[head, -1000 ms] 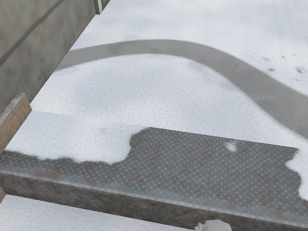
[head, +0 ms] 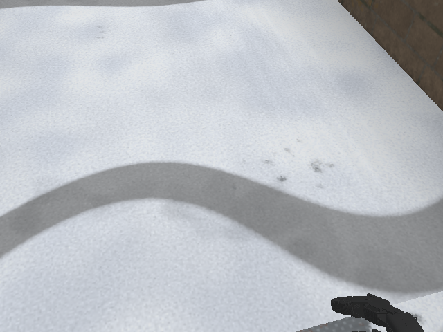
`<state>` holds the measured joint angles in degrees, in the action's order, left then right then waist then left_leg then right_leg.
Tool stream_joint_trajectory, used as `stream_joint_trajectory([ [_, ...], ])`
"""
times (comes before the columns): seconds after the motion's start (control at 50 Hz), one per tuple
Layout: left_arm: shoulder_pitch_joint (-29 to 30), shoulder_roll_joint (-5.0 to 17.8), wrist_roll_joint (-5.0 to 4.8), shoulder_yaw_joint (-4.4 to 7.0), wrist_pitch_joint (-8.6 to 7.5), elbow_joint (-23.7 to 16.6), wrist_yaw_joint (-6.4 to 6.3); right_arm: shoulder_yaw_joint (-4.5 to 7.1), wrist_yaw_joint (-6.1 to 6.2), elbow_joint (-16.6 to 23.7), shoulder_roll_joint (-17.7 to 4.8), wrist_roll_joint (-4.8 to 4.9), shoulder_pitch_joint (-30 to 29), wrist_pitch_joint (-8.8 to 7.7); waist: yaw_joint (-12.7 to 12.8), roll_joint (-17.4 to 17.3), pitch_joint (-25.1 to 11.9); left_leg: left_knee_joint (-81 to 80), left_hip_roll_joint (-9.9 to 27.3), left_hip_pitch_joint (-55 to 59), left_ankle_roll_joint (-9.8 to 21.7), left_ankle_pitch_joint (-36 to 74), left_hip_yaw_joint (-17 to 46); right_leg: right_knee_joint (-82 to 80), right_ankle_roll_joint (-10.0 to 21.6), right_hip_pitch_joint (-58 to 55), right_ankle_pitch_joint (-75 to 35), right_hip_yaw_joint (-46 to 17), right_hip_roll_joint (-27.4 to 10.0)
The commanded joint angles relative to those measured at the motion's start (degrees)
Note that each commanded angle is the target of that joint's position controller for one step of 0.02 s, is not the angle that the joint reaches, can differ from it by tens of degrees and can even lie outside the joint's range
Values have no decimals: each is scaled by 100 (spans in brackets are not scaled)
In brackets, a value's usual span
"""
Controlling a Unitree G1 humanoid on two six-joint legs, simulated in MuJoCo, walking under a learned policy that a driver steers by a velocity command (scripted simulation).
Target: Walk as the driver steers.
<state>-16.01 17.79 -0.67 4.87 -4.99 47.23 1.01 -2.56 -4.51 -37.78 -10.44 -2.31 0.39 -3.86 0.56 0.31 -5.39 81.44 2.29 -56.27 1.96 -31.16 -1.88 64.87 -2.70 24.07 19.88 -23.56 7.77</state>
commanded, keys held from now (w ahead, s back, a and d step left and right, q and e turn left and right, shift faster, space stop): no key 0.52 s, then w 0.48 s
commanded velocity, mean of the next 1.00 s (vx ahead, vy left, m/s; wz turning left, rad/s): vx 0.14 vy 0.00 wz -0.04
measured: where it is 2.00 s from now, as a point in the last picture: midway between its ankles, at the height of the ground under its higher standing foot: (231, 286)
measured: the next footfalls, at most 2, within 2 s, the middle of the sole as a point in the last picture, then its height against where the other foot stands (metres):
right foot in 0.52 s outside the picture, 0.17 m lower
right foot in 1.36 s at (274, 329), level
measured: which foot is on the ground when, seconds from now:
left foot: down 0.00-1.00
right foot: up 0.00-0.50, down 0.52-0.88, up 0.90-1.00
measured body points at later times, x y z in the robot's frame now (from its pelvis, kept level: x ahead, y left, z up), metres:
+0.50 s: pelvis +0.04 +0.03 +0.04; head +0.06 +0.04 +0.49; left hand +0.05 +0.30 -0.11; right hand +0.24 -0.14 -0.07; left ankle +0.10 +0.11 -0.59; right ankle +0.00 -0.13 -0.71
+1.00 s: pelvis +0.14 +0.04 +0.04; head +0.14 +0.04 +0.49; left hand +0.26 +0.29 -0.09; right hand +0.16 -0.21 -0.10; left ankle +0.10 +0.11 -0.59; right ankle +0.03 -0.13 -0.46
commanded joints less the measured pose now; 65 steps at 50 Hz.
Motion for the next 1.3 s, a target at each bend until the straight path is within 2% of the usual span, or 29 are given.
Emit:
stream_joint_trajectory([
  [0.02, -437, -34, 80, -40, -25, -147, 33, 217, -8, -196, -708, 382, 437, -210, 176, -1142, -229, -4648, 1017, 2364, 1125, -548, 4164, 2750, -73, 2406, -338, 490, -189],
  [0.06, -408, -81, 229, -204, 120, 21, 37, 156, 193, -346, -241, 288, -255, -261, 445, -267, -235, -4730, 757, 1701, 785, -683, 3354, 2392, -283, 1850, -349, 979, -704],
  [0.12, -213, 186, 291, -210, 180, 33, 76, 191, 458, -407, -334, 194, -519, -454, 345, -267, -415, -4868, 479, 1807, 590, 815, 2352, 2023, -412, 1165, -1161, 989, -839],
  [0.22, -221, 535, 390, -82, 69, 279, 89, 113, 239, -602, -341, 269, -246, -607, 239, -234, -37, -4870, 547, 2265, 654, 997, 1537, 1120, -321, 642, -1421, 944, -971],
  [0.3, -208, 448, 396, -1, 87, 380, 5, 20, 58, -712, -285, 265, 229, -608, 64, -460, 242, -4611, 686, 2640, 800, 358, 1535, -77, -491, 271, -1263, 1200, -1148],
  [0.38, -295, 63, 273, -104, 156, 481, 42, -47, 9, -782, -322, 327, 135, -544, 40, -381, 392, -3963, 644, 2579, 754, -328, 1714, -2440, -733, -354, -1261, 1784, -1407],
  [0.44, -401, -170, 61, -237, 167, 556, 266, -95, -12, -931, -483, 466, 49, -281, 140, -261, 465, -3436, 557, 2575, 692, -529, 1970, -4751, -769, -978, -2204, 2174, -1304],
  [0.5, -732, -267, -10, -456, 27, 556, 351, -297, -127, -1066, -296, 532, 115, -16, 338, -321, 233, -2537, 774, 2136, 576, 99, 2335, -5553, -476, -1706, -3390, 2070, -1440],
  [0.52, -946, -217, 41, -522, -68, 591, 414, -359, -239, -1046, -189, 419, 133, 40, 269, -312, 139, -2013, 630, 2136, 427, 284, 2028, -5192, -281, -1611, -3386, 2088, -1459],
  [0.56, -1038, 124, 19, -561, -121, 564, 525, -303, -246, -1128, -272, 256, 458, 109, -109, 88, 120, -1354, 447, 1937, 386, -632, 1410, -5034, -13, -1503, -2076, 2387, -1328],
  [0.6, -1314, 237, 102, -593, -132, 700, 516, -208, -63, -1095, -403, 225, 148, 13, 52, 580, 252, -166, 131, 991, 219, -1368, 632, -5461, 325, -1948, -1136, 2191, -1555],
  [0.62, -1279, 385, 182, -473, -14, 893, 458, -123, -28, -917, -409, 92, 34, -167, 228, 751, 629, -52, -46, 811, -190, -1906, -293, -6037, 850, -1523, 1233, 1376, -2174],
  [0.64, -1226, 402, 272, -467, 47, 984, 432, -117, 16, -738, -356, 41, -584, -274, 488, 701, 1325, 306, 134, -294, -207, -1502, -165, -6425, 1285, -1660, 1569, 588, -2709],
  [0.66, -1179, 465, 330, -455, 48, 902, 401, -97, 59, -702, -269, 139, -777, -332, 508, 465, 1437, 558, 181, -1019, 73, -1051, 62, -6182, 1250, -2328, 733, 731, -2648],
  [0.68, -1219, 331, 355, -501, 38, 825, 415, -81, 55, -748, -271, 176, -787, -304, 478, 366, 1158, 536, 238, -986, 318, -714, 129, -6011, 1291, -2686, -98, 946, -2599],
  [0.74, -1575, 61, 306, -594, -39, 828, 319, -133, -22, -701, -49, -8, -434, -165, 400, 440, 593, 307, 60, -59, 697, -861, 89, -5870, 1332, -2762, -1514, 1506, -2411],
  [0.84, -1126, 390, 270, -479, -139, 468, 204, 114, 53, -649, -729, 104, 774, -172, -241, 232, -355, -951, -63, 3046, 1193, 922, 839, -4452, 865, -1026, -5661, 2555, -1619],
  [0.88, -570, 37, 364, -500, -67, 246, 299, 359, 201, -1044, -1440, 10, 2304, -159, -765, -733, -605, -2933, 459, 4249, 1833, 710, 2891, -2618, 755, 465, -4540, 2335, -938],
  [0.9, 330, -130, 466, -469, 2, -28, 341, 564, 330, -1506, -1915, -166, 4093, -80, -1660, -2060, -633, -4964, 1456, 5318, 2511, 1669, 5392, 617, 586, 2324, -722, 1940, -177],
  [0.92, 540, -113, 424, -334, -36, 69, 346, 472, 300, -1698, -1640, -222, 4794, -177, -1790, -2085, -608, -5198, 1543, 4912, 2224, 1350, 6305, 3855, 815, 2867, -824, 628, 55],
  [0.96, 1099, -346, 416, -427, -202, -314, 242, 408, 86, -1818, -923, -153, 3028, -230, -701, -837, 604, -4697, 1323, 3930, 1750, 1636, 4641, 5305, 1248, 3881, -787, 560, 65],
  [1.0, 1159, -426, 539, -500, -36, -446, 216, 254, 126, -1913, -200, -158, 1813, -156, -140, 206, 799, -4913, 1243, 3422, 1629, 789, 3640, 4886, 1350, 4026, -582, 769, -368],
  [1.02, 1053, -559, 534, -560, 51, -395, 209, 214, 219, -1977, -92, -180, 1514, -103, -4, 122, 943, -5285, 1105, 3239, 1518, 308, 3383, 4788, 1403, 4199, -630, 843, -469],
  [1.08, 1721, -253, 420, -479, -9, -602, 306, 224, 313, -1973, -170, -336, 1284, -292, 69, 2, 972, -6420, 673, 2808, 1167, 911, 1738, 2229, 1266, 3246, -1359, 1800, -1067],
  [1.1, 1831, -200, 396, -463, 21, -613, 385, 199, 353, -1886, -207, -272, 1197, -390, 23, -358, 857, -6741, 382, 2328, 1057, 1472, 1073, 1717, 1092, 2433, -1713, 2277, -1157],
  [1.12, 2111, -196, 428, -444, 39, -750, 437, 128, 378, -1975, -80, -263, 1565, -490, -72, -508, 791, -6856, 418, 2416, 1006, 2308, 867, 1246, 875, 2035, -1967, 2415, -1311],
  [1.2, 2845, -538, 376, -464, 179, -979, 447, 229, 186, -2343, -469, -52, 3086, -583, -592, -528, 678, -6936, 616, 4766, 795, 4252, 414, -1560, 530, 1823, -2127, 2882, -1070],
  [1.22, 3004, -561, 337, -444, 215, -1035, 458, 238, 114, -2401, -520, -106, 3316, -559, -635, -550, 666, -6981, 748, 5157, 878, 4720, 383, -1809, 537, 1691, -2126, 2972, -936],
  [1.3, 3069, -530, 337, -294, 260, -1152, 314, 351, 100, -2472, -685, -131, 3346, -492, -258, -750, 643, -6690, 1142, 6497, 782, 6728, 280, -2692, 632, 1371, -1697, 2900, -793],
])
Over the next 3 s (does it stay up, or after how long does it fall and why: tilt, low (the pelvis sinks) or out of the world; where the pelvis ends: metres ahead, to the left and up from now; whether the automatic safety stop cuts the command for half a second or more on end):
stays up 1.19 0.17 0.13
